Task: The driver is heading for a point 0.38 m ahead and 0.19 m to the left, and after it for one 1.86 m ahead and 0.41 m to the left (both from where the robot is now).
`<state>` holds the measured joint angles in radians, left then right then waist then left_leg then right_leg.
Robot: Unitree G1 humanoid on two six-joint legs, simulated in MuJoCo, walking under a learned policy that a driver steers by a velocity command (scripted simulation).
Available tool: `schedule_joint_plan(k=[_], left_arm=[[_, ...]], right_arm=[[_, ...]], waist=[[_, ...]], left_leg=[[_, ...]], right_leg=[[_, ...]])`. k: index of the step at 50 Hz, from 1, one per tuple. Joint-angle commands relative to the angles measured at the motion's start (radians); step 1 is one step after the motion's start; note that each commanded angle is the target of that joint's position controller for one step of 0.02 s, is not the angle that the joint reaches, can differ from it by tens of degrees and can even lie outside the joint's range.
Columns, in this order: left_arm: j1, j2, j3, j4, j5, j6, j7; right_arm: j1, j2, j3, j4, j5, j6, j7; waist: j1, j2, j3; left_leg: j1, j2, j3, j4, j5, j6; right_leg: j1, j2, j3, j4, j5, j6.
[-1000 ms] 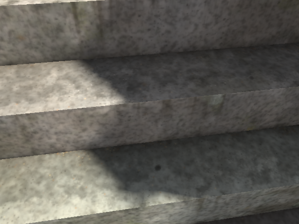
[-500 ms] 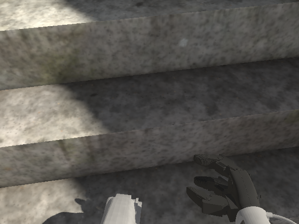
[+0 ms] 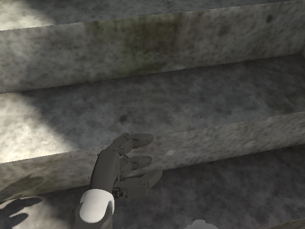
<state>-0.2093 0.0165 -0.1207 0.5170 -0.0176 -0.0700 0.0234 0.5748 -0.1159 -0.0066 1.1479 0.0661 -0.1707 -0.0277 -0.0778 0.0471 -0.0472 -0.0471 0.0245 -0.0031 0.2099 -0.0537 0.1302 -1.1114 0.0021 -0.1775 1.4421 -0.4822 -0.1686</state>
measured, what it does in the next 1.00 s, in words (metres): climbs, turning left: left foot 0.21 m higher, then right foot 0.21 m higher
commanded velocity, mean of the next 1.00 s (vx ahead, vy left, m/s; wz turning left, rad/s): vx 1.00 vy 0.00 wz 0.64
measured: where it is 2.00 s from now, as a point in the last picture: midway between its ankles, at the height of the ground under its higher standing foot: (12, 14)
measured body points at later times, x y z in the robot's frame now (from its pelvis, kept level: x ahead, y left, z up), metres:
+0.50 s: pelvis +0.31 +0.05 +0.28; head +0.31 +0.03 +0.73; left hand +0.32 +0.33 +0.18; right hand +0.52 -0.13 +0.17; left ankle +0.33 +0.10 -0.35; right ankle +0.21 -0.12 -0.27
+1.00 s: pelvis +0.55 +0.14 +0.55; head +0.55 +0.17 +1.00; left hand +0.40 +0.37 +0.41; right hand +0.89 +0.14 +0.54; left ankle +0.49 +0.30 +0.05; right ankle +0.61 -0.03 -0.14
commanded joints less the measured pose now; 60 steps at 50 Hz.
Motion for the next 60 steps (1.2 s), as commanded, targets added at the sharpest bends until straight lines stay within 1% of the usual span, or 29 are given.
schedule_joint_plan(k=[1, 2, 3, 4, 7, 11, 15, 19, 20, 21, 22, 23, 25, 27, 34, 36, 38, 39, 40, 41, 42, 44, 49, 53, 55, 57, 58, 59, 60], left_arm=[[0.602, 0.338, 0.153, 0.094, 0.07, 0.006, -0.018], [0.655, 0.424, 0.194, 0.16, 0.1, 0.018, 0.009], [0.57, 0.388, 0.207, 0.181, 0.088, 0.03, 0.02], [0.382, 0.332, 0.204, 0.205, 0.042, 0.01, 0.001], [0.444, 0.125, 0.157, 0.473, 0.057, -0.046, -0.013], [0.391, 0.139, 0.136, 0.534, 0.06, -0.091, -0.03], [0.568, 0.216, 0.144, 0.565, 0.002, -0.086, -0.029], [0.471, 0.611, 0.237, 0.37, -0.082, -0.102, 0.036], [0.443, 0.588, 0.238, 0.309, -0.11, -0.087, 0.006], [0.46, 0.514, 0.229, 0.257, -0.051, -0.083, -0.031], [0.389, 0.349, 0.204, 0.159, 0.016, -0.091, -0.086], [0.24, 0.268, 0.182, 0.067, 0.085, -0.093, -0.106], [0.168, 0.094, 0.112, -0.094, 0.152, -0.102, -0.091], [0.226, 0.012, 0.055, -0.11, 0.142, -0.092, -0.044], [-0.188, 0.035, 0.018, -0.322, 0.145, -0.043, 0.014], [0.014, 0.112, 0.046, -0.193, 0.069, -0.027, 0.016], [0.31, 0.193, 0.112, -0.159, 0.05, -0.009, 0.068], [0.48, 0.288, 0.151, -0.069, 0.07, -0.013, 0.066], [0.468, 0.313, 0.168, 0.04, 0.041, -0.008, 0.061], [0.534, 0.237, 0.181, 0.154, -0.018, 0.008, 0.035], [0.56, 0.205, 0.178, 0.249, -0.031, 0.006, 0.013], [0.423, 0.179, 0.182, 0.283, 0.062, -0.039, 0.032], [0.299, 0.199, 0.188, 0.351, 0.062, -0.107, 0.001], [0.172, 0.395, 0.223, 0.27, 0.015, -0.12, 0.022], [0.297, 0.419, 0.241, 0.276, 0.048, -0.101, -0.022], [0.28, 0.198, 0.201, 0.197, 0.038, -0.081, -0.031], [0.432, 0.095, 0.185, 0.151, 0.009, -0.074, 0.001], [0.441, 0.165, 0.203, 0.105, 0.014, -0.054, 0.012], [0.339, 0.14, 0.181, 0.041, 0.019, -0.034, 0.015]], right_arm=[[-0.106, -0.34, -0.102, -0.18, 0.0, -0.069, 0.035], [-0.22, -0.184, -0.086, -0.244, -0.015, -0.07, 0.079], [-0.313, -0.143, -0.093, -0.305, -0.097, -0.061, 0.083], [-0.402, -0.042, -0.075, -0.413, -0.149, -0.046, 0.067], [-0.432, 0.164, 0.016, -0.553, -0.116, 0.017, 0.052], [-0.45, 0.095, 0.019, -0.568, -0.024, 0.109, -0.007], [-0.71, 0.051, 0.039, -0.668, -0.039, 0.159, -0.036], [-0.126, -0.126, -0.015, -0.489, -0.066, 0.194, 0.013], [-0.108, -0.208, -0.04, -0.485, -0.09, 0.166, 0.024], [-0.196, -0.253, -0.068, -0.495, -0.101, 0.16, 0.038], [-0.321, -0.321, -0.094, -0.486, -0.094, 0.171, 0.019], [-0.461, -0.298, -0.104, -0.532, -0.074, 0.184, -0.002], [-0.382, -0.23, -0.082, -0.43, -0.09, 0.142, -0.008], [-0.281, -0.214, -0.077, -0.332, -0.112, 0.093, 0.001], [-0.142, -0.233, -0.087, -0.24, -0.078, 0.039, 0.009], [-0.226, -0.213, -0.08, -0.277, 0.01, 0.06, -0.002], [-0.213, -0.382, -0.151, -0.322, -0.003, 0.004, 0.011], [-0.245, -0.392, -0.158, -0.358, 0.005, -0.001, 0.036], [-0.263, -0.318, -0.141, -0.379, -0.042, -0.005, 0.056], [-0.477, -0.191, -0.101, -0.454, -0.137, -0.037, 0.056], [-0.678, -0.047, -0.055, -0.537, -0.176, -0.052, 0.045], [-0.5, 0.027, -0.013, -0.645, -0.12, 0.008, 0.044], [-0.607, -0.051, 0.011, -0.735, -0.104, 0.116, 0.015], [-0.288, -0.138, -0.02, -0.636, -0.039, 0.107, 0.048], [-0.062, -0.172, -0.059, -0.536, -0.07, 0.076, 0.041], [-0.08, -0.201, -0.071, -0.452, -0.162, 0.048, 0.028], [-0.133, -0.243, -0.057, -0.479, -0.191, 0.044, 0.02], [-0.089, -0.244, -0.072, -0.469, -0.183, 0.072, 0.002], [-0.174, -0.233, -0.072, -0.446, -0.186, 0.077, -0.022]], waist=[[0.342, 0.053, -0.567], [0.33, -0.203, -0.493], [0.296, -0.204, -0.465], [0.178, -0.074, -0.293], [-0.007, -0.002, 0.049], [-0.097, 0.015, 0.21], [-0.045, 0.002, 0.193], [-0.25, -0.228, -0.353], [-0.22, -0.223, -0.434], [-0.144, -0.195, -0.411], [-0.038, 0.111, -0.342], [-0.016, 0.091, -0.265], [0.042, -0.043, -0.048], [0.095, -0.146, 0.128], [0.043, -0.097, 0.098], [0.138, -0.1, -0.121], [0.27, 0.064, -0.426], [0.321, -0.184, -0.65], [0.264, -0.598, -0.728], [0.318, -0.575, -0.573], [0.344, -0.31, -0.29], [0.075, -0.035, -0.111], [-0.037, -0.027, 0.178], [-0.158, -0.027, -0.098], [-0.239, 0.037, -0.244], [-0.171, 0.082, -0.075], [-0.01, 0.17, -0.111], [-0.036, -0.004, -0.337], [-0.001, 0.019, -0.307]], left_leg=[[-0.158, 0.174, -0.125, 0.71, 1.784, 0.119], [-0.492, -0.04, -0.113, 1.084, 0.94, 0.078], [-0.699, -0.153, -0.163, 1.674, 0.284, 0.059], [-0.872, -0.122, -0.218, 1.969, 0.261, 0.048], [-1.225, -0.065, -0.175, 2.306, 0.066, 0.109], [-1.21, -0.079, -0.133, 2.237, -0.128, 0.071], [-1.062, -0.083, 0.098, 1.636, -0.197, 0.107], [-0.379, -0.187, 0.272, 1.288, -0.484, 0.07], [-0.324, -0.249, 0.182, 1.03, -0.566, 0.069], [-0.291, -0.29, 0.029, 0.807, -0.623, 0.082], [-0.211, -0.12, -0.514, 0.479, -0.683, 0.212], [-0.262, -0.02, -1.011, 0.164, -0.914, 0.324], [-0.337, 0.0, -0.957, 0.082, -0.719, 0.22], [-0.365, -0.057, -0.674, 0.164, -0.36, 0.156], [-0.39, -0.007, -0.481, -0.111, -0.049, 0.156], [-0.698, -0.017, -0.219, -0.172, 0.936, 0.163], [-0.533, 0.073, -0.358, 0.344, 1.813, 0.085], [-0.573, -0.064, -0.285, 0.712, 1.671, -0.015], [-0.663, -0.188, -0.259, 1.184, 0.609, -0.064], [-0.749, -0.205, -0.22, 1.537, 0.099, -0.103], [-0.932, -0.217, -0.202, 1.801, -0.058, -0.08], [-1.178, -0.111, -0.356, 1.868, -0.186, -0.012], [-1.112, 0.007, -0.241, 1.556, -0.262, -0.053], [-0.069, 0.092, 0.076, 0.782, 0.072, -0.064], [0.145, -0.044, 0.22, 0.43, 0.016, -0.084], [0.211, 0.088, 0.094, 0.131, 0.487, -0.078], [0.314, 0.353, -0.158, 0.458, 1.532, -0.035], [0.372, 0.486, -0.278, 0.406, 1.364, 0.028], [0.275, 0.499, -0.299, 0.298, 0.788, 0.102]], right_leg=[[1.036, -0.055, 0.336, -0.394, -0.193, -0.061], [1.081, -0.252, 0.854, -0.838, -0.331, -0.147], [1.017, -0.338, 1.182, -1.06, -0.511, -0.176], [0.872, -0.364, 1.036, -1.032, -0.501, -0.109], [0.665, -0.344, 0.506, -1.059, -0.038, 0.005], [0.49, -0.301, 0.063, -1.288, 0.313, 0.087], [0.568, -0.157, -0.172, -1.478, 0.637, 0.135], [1.028, -0.331, -0.124, -0.956, 2.588, -0.047], [1.124, -0.327, -0.087, -0.689, 2.499, -0.074], [1.089, -0.309, -0.016, -0.445, 2.16, -0.07], [0.669, -0.094, 0.032, -0.08, 0.942, 0.025], [0.333, 0.099, 0.245, 0.47, 0.535, 0.074], [0.041, 0.072, 0.312, 0.895, 0.46, 0.074], [-0.152, 0.027, 0.281, 0.968, 0.343, 0.063], [-0.12, -0.069, 0.234, 0.593, -0.126, 0.053], [0.81, 0.059, -0.045, 0.056, -0.032, 0.066], [1.137, 0.006, 0.239, -0.089, -0.226, 0.014], [1.335, -0.11, 0.527, -0.397, -0.423, -0.043], [1.351, -0.214, 0.808, -0.574, -0.402, -0.124], [1.265, -0.13, 0.526, -0.471, 0.047, -0.077], [1.123, -0.054, 0.355, -0.462, 0.223, -0.059], [1.001, -0.304, 0.817, -0.82, 0.105, -0.087], [0.562, -0.231, 0.498, -1.113, -0.046, -0.001], [0.374, -0.122, 0.256, -1.138, 0.607, -0.074], [0.648, -0.017, 0.175, -0.722, 0.867, -0.019], [0.404, 0.086, 0.182, 0.054, 0.199, 0.049], [0.06, 0.129, 0.329, 0.667, 0.04, 0.098], [0.009, 0.116, 0.355, 0.91, 0.108, 0.125], [-0.082, 0.093, 0.308, 1.064, 0.134, 0.145]])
